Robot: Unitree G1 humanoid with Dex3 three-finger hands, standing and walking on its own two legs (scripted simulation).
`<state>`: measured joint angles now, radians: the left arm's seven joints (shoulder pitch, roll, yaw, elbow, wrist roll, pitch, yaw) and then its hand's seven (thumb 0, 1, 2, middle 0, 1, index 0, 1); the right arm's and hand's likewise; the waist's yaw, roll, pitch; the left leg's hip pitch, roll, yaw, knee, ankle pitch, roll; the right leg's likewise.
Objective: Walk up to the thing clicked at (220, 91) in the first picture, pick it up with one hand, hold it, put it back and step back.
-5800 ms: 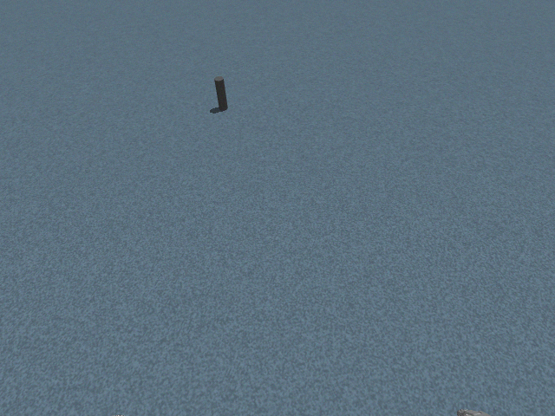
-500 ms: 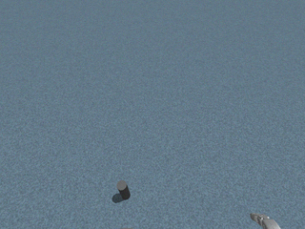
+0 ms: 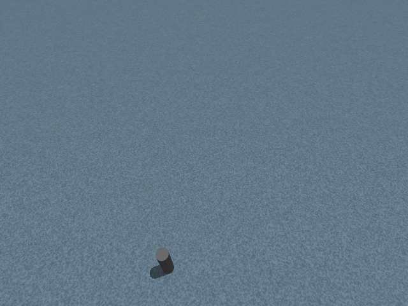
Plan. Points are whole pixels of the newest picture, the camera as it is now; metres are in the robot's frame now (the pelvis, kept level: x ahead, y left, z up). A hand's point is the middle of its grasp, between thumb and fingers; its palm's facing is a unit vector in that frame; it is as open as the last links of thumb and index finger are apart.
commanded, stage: walk up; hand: left
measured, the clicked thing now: (165, 261) +0.38 +0.20 -0.68
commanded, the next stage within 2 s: stand in 0.42 s
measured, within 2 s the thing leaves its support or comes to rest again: neither
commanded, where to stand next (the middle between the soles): +0.04 +0.00 m, yaw -1 degrees
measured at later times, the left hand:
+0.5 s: hand out of the picture +0.08 +0.25 -0.16, palm faces +0.00 -0.94 -0.33, open 7.4 cm
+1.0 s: hand out of the picture +0.09 +0.25 -0.16, palm faces -0.01 -0.94 -0.34, open 7.4 cm
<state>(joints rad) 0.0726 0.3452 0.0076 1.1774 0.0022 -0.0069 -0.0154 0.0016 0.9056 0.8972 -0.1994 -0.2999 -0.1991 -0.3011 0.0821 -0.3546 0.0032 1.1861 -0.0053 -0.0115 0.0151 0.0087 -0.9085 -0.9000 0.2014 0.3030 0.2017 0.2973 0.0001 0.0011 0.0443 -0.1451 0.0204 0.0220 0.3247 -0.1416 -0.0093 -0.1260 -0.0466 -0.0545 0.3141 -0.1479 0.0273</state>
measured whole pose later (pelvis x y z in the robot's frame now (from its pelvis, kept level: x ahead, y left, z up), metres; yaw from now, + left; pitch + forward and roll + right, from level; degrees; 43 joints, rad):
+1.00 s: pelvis +0.01 -0.01 +0.00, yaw +0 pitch -2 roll +0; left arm 0.10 0.35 0.00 1.15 0.01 -0.01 -0.01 0.00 0.91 0.90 -0.20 -0.30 -0.20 -0.30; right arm 0.09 -0.35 0.00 1.15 -0.01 -0.01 0.01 0.01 -0.91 -0.90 0.20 0.30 0.20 0.30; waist 0.00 0.00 0.04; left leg -0.12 0.03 0.01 0.31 -0.15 -0.02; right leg -0.10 -0.04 -0.06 0.31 -0.17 0.02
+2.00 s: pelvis +0.02 -0.01 +0.00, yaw +0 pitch -2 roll +0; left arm 0.11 0.35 0.00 1.14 0.01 0.00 -0.01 0.00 0.90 0.90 -0.20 -0.30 -0.20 -0.30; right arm 0.10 -0.36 0.01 1.14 -0.01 -0.01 0.01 0.01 -0.91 -0.90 0.20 0.30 0.20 0.30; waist 0.00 0.00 0.04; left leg -0.11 0.03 0.01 0.31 -0.17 -0.02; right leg -0.09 -0.04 -0.06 0.30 -0.18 0.02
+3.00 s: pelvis +0.01 -0.01 -0.02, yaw -1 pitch +7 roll +0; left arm -0.05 0.36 0.21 1.04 0.06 0.00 -0.04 0.00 0.37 0.39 -0.07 -0.09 -0.07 -0.09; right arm 0.23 -0.25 -0.02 0.78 0.02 -0.04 -0.02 0.01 -0.96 -0.92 0.20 0.30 0.20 0.30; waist -0.03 -0.02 0.01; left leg -0.46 0.04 0.02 0.63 -0.29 -0.02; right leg -0.44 -0.03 -0.05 0.61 -0.30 0.01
